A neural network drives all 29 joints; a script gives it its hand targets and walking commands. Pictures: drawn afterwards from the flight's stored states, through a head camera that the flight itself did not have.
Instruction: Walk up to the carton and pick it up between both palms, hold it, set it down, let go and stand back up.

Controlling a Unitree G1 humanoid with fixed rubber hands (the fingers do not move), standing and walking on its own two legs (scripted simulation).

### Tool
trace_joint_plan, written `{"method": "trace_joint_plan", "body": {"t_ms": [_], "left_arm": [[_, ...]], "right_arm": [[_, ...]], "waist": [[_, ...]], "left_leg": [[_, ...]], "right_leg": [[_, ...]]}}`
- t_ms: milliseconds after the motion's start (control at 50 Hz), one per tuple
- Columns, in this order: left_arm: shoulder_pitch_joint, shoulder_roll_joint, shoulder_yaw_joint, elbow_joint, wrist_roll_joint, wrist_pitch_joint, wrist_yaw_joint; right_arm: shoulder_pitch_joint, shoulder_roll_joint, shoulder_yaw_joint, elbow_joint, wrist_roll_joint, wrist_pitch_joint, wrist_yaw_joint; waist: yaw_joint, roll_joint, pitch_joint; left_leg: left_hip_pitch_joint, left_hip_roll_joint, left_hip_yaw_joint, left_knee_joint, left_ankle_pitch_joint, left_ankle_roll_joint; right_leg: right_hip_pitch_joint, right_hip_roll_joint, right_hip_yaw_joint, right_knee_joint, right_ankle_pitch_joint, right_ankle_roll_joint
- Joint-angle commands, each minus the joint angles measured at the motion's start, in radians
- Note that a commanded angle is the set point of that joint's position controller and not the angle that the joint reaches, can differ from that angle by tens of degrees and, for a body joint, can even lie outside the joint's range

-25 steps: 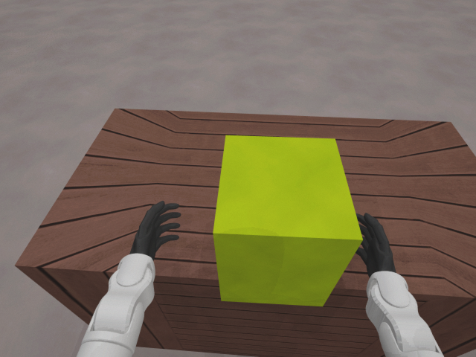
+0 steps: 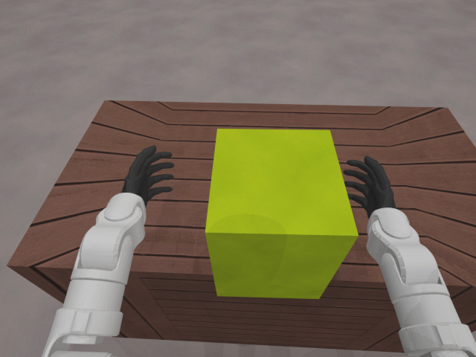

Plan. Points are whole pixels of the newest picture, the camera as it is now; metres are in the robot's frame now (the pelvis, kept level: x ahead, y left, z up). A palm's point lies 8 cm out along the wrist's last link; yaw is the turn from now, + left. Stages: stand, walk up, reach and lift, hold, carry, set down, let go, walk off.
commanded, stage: reach and lift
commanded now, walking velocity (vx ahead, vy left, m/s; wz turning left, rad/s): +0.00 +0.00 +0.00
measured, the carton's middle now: (270, 217) +0.38 -0.03 +0.01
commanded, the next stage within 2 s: none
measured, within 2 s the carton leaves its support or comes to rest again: neither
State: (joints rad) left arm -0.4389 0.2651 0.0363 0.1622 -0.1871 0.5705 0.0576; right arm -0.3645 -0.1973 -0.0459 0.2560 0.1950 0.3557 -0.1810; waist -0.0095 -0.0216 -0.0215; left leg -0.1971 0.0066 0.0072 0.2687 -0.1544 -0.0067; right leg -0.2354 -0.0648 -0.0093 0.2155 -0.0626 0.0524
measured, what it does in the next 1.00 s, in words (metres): stands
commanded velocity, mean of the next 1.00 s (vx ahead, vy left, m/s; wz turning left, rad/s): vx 0.00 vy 0.00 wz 0.00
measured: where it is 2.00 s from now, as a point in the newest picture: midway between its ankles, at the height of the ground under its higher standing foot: outside the picture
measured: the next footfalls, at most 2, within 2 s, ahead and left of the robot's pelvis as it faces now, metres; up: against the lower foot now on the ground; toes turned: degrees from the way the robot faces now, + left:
none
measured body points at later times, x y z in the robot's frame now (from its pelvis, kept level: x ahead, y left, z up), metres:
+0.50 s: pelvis -0.01 -0.01 +0.00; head +0.05 +0.00 +0.45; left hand +0.44 +0.18 +0.16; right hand +0.43 -0.20 +0.13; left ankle -0.02 +0.12 -0.75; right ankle +0.02 -0.16 -0.75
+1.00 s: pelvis +0.00 +0.00 +0.00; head +0.07 +0.00 +0.45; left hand +0.45 +0.18 +0.11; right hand +0.43 -0.20 +0.09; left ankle -0.02 +0.12 -0.75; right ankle +0.02 -0.16 -0.75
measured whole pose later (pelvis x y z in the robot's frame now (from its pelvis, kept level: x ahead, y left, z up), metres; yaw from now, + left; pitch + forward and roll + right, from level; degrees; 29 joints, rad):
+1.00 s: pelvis +0.00 +0.00 +0.00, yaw +4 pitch +12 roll +0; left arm -0.77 0.24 0.06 0.59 -0.14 0.43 0.04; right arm -0.68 -0.14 -0.23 0.59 0.02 0.33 -0.14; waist -0.06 0.00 -0.09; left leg -0.29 -0.01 -0.06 0.15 -0.07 -0.01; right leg -0.28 -0.08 -0.08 0.06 0.02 0.05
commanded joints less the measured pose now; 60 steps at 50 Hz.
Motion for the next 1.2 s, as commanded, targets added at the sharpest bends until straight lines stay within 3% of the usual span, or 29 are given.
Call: {"method": "trace_joint_plan", "body": {"t_ms": [0,100,160,200,240,300,340,440,540,700,800,860,900,1000,1080,1180], "left_arm": [[-0.479,0.115,0.054,-0.194,0.007,-0.009,0.011],[-0.593,0.143,0.065,-0.131,-0.002,0.014,0.002],[-0.649,0.152,0.069,-0.179,-0.001,0.029,0.010],[-0.676,0.171,0.091,-0.134,0.009,0.035,0.013],[-0.718,0.174,0.091,-0.053,0.007,0.040,0.007],[-0.793,0.178,0.073,-0.026,-0.008,0.040,0.018],[-0.861,0.190,0.071,-0.029,-0.001,0.039,0.027],[-0.910,0.214,0.076,0.081,-0.020,0.033,0.022],[-0.974,0.224,0.064,0.138,-0.027,0.011,0.005],[-0.853,0.171,0.080,0.185,0.023,-0.041,-0.043],[-0.839,0.147,0.098,0.122,0.067,-0.095,-0.054],[-0.889,0.128,0.077,0.167,0.053,-0.146,-0.042],[-0.895,0.108,0.060,0.160,0.051,-0.189,-0.024],[-0.870,0.065,0.036,0.274,0.058,-0.279,0.000],[-0.870,0.069,0.059,0.387,0.071,-0.373,0.001],[-0.847,0.054,0.075,0.529,0.106,-0.501,0.004]], "right_arm": [[-0.458,-0.131,-0.072,-0.223,-0.023,-0.016,0.000],[-0.561,-0.144,-0.105,-0.153,-0.028,0.021,-0.001],[-0.635,-0.153,-0.109,-0.192,-0.021,0.029,0.001],[-0.666,-0.150,-0.111,-0.157,-0.038,0.038,0.002],[-0.715,-0.145,-0.119,-0.103,-0.053,0.047,0.004],[-0.774,-0.139,-0.126,-0.075,-0.058,0.066,0.009],[-0.835,-0.150,-0.140,-0.057,-0.055,0.072,0.013],[-0.916,-0.141,-0.134,0.002,-0.064,0.079,0.010],[-0.974,-0.161,-0.162,0.045,-0.089,0.080,0.001],[-0.858,-0.111,-0.161,0.096,-0.121,0.040,0.010],[-0.818,-0.096,-0.187,0.066,-0.141,-0.015,0.021],[-0.862,-0.091,-0.186,0.065,-0.166,-0.050,0.033],[-0.855,-0.083,-0.188,0.068,-0.176,-0.082,0.037],[-0.833,-0.060,-0.181,0.144,-0.202,-0.156,0.058],[-0.821,-0.032,-0.178,0.209,-0.232,-0.227,0.062],[-0.782,-0.012,-0.157,0.332,-0.243,-0.329,0.066]], "waist": [[-0.010,0.018,-0.512],[-0.022,0.037,-0.589],[-0.019,0.046,-0.662],[-0.014,0.020,-0.665],[-0.018,0.022,-0.637],[-0.021,0.032,-0.631],[-0.014,0.049,-0.680],[-0.017,0.018,-0.745],[-0.043,0.041,-0.784],[-0.065,0.046,-0.788],[-0.066,0.061,-0.738],[-0.065,0.037,-0.729],[-0.064,0.052,-0.779],[-0.056,0.072,-0.822],[-0.047,0.019,-0.824],[-0.050,0.025,-0.816]], "left_leg": [[0.031,-0.058,0.019,-0.001,0.376,-0.022],[0.038,-0.066,0.012,0.003,0.393,-0.031],[0.057,-0.072,0.005,0.007,0.449,-0.034],[0.041,-0.077,0.011,0.005,0.454,-0.031],[-0.009,-0.077,0.011,-0.011,0.373,-0.024],[-0.020,-0.070,0.003,-0.013,0.310,-0.018],[0.001,-0.074,0.001,-0.007,0.353,-0.020],[-0.007,-0.088,0.000,0.002,0.406,-0.014],[0.010,-0.093,-0.008,-0.005,0.433,-0.033],[0.069,-0.103,-0.011,-0.026,0.611,-0.063],[0.058,-0.101,-0.008,-0.056,0.608,-0.070],[0.029,-0.091,-0.014,-0.072,0.490,-0.055],[0.032,-0.090,-0.008,-0.073,0.486,-0.051],[0.065,-0.083,-0.014,-0.032,0.546,-0.062],[-0.010,-0.090,-0.008,-0.051,0.473,-0.039],[-0.024,-0.093,0.000,-0.052,0.503,-0.043]], "right_leg": [[0.325,0.093,0.016,0.054,0.204,-0.053],[0.363,0.099,0.008,0.054,0.233,-0.048],[0.377,0.103,0.006,0.058,0.278,-0.054],[0.390,0.100,0.007,0.058,0.296,-0.047],[0.391,0.100,0.002,0.054,0.239,-0.046],[0.345,0.103,-0.008,0.055,0.183,-0.053],[0.330,0.102,-0.005,0.057,0.215,-0.054],[0.390,0.101,-0.006,0.061,0.307,-0.051],[0.401,0.101,-0.012,0.046,0.340,-0.054],[0.489,0.106,-0.021,-0.001,0.527,-0.058],[0.472,0.107,-0.022,-0.033,0.500,-0.065],[0.429,0.109,-0.040,-0.039,0.367,-0.061],[0.418,0.108,-0.043,-0.038,0.364,-0.065],[0.353,0.108,-0.045,-0.045,0.364,-0.073],[0.392,0.095,-0.041,-0.028,0.375,-0.058],[0.383,0.096,-0.043,-0.023,0.415,-0.049]]}}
